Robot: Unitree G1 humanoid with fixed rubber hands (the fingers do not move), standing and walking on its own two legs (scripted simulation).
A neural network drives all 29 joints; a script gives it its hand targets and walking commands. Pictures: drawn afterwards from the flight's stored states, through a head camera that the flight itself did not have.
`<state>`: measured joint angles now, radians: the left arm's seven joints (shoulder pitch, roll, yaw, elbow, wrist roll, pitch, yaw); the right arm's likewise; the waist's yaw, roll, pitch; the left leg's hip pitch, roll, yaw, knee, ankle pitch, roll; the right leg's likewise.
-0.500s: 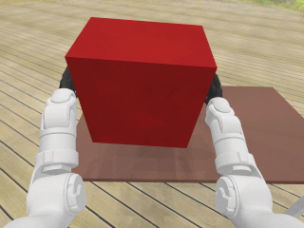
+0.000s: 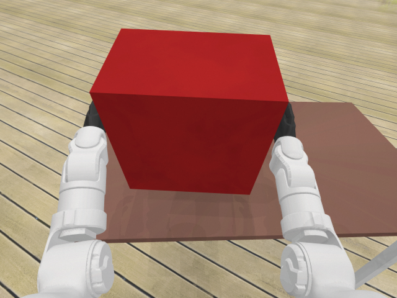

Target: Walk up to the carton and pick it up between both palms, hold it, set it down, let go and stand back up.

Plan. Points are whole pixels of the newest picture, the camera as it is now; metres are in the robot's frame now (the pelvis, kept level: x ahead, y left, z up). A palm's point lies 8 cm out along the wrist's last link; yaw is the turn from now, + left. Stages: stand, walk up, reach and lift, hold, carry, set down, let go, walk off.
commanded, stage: set down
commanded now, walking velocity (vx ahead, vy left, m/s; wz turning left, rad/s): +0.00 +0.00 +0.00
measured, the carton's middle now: (192, 120) +0.43 -0.02 +0.17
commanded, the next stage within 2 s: none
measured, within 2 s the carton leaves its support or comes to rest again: neither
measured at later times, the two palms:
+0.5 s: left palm (98, 140) +0.40 +0.18 +0.15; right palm (277, 145) +0.36 -0.19 +0.15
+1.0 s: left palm (107, 139) +0.43 +0.17 +0.13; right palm (275, 144) +0.39 -0.20 +0.14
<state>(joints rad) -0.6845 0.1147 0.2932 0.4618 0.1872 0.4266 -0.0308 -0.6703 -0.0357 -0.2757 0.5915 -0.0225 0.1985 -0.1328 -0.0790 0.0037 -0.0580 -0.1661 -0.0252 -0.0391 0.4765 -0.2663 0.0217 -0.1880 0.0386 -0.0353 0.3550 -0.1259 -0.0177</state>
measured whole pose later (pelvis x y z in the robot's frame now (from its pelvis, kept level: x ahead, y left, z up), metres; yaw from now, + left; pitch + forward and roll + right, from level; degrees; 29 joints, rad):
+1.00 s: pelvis +0.03 +0.01 +0.00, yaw +0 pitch -1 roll -2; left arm -0.67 0.11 0.31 0.71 0.15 0.21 -0.01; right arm -0.66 -0.04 -0.28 0.76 -0.05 0.07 -0.13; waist -0.12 0.00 -0.04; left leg -0.15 -0.03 -0.04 0.48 -0.30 0.03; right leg -0.17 0.03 -0.04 0.35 -0.16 0.00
